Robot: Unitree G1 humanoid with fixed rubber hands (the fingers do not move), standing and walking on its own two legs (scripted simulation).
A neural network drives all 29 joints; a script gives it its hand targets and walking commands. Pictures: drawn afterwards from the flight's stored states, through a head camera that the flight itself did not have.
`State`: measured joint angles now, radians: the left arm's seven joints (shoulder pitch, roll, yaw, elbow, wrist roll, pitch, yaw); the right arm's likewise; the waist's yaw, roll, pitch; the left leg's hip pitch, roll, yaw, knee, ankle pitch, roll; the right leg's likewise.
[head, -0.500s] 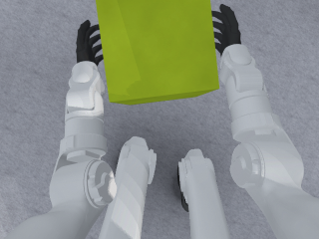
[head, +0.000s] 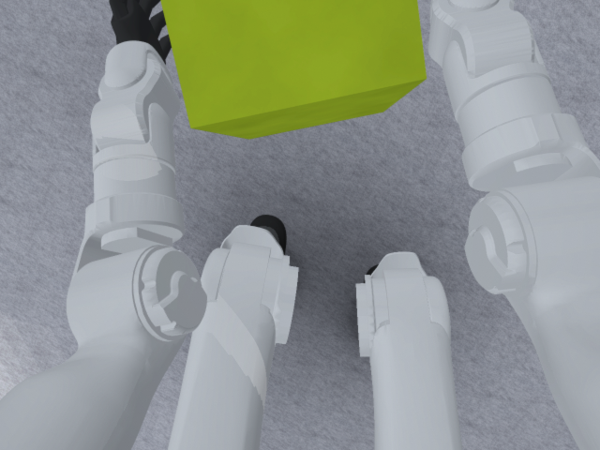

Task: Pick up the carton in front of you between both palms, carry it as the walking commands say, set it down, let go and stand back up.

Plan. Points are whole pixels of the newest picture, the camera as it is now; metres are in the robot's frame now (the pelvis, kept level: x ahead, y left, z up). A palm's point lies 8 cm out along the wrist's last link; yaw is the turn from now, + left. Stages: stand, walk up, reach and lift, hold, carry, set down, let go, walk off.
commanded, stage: set down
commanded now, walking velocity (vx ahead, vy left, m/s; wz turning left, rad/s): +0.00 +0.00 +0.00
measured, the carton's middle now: (295, 30) +0.53 +0.10 -0.24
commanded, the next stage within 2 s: none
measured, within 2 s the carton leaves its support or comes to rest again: rests again in 0.74 s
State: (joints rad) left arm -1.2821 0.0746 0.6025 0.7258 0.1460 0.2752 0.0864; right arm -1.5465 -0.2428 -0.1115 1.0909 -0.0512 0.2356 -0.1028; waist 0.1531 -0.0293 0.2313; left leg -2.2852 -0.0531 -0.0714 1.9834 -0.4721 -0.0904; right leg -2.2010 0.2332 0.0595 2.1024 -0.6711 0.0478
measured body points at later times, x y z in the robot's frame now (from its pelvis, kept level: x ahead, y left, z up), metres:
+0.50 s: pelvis +0.00 +0.00 -0.02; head +0.37 +0.00 +0.23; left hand +0.49 +0.25 -0.19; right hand +0.57 -0.04 -0.21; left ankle +0.13 +0.14 -0.37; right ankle +0.07 -0.10 -0.37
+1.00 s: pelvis +0.00 +0.00 -0.02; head +0.38 +0.00 +0.21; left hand +0.50 +0.26 -0.21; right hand +0.58 -0.04 -0.22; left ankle +0.13 +0.14 -0.37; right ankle +0.07 -0.10 -0.37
